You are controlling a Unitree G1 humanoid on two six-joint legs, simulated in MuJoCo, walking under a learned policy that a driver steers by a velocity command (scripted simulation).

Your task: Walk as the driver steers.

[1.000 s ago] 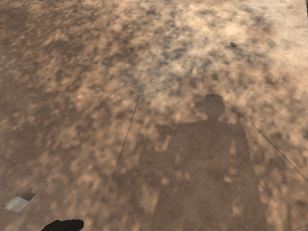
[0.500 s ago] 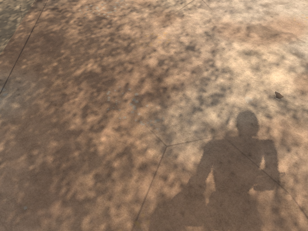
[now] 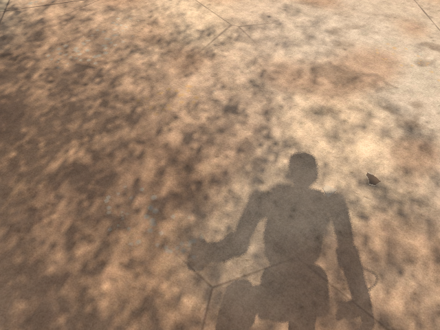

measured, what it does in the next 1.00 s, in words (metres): walks ahead: right foot, then left foot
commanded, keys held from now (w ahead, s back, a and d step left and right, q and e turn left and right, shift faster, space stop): w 1.00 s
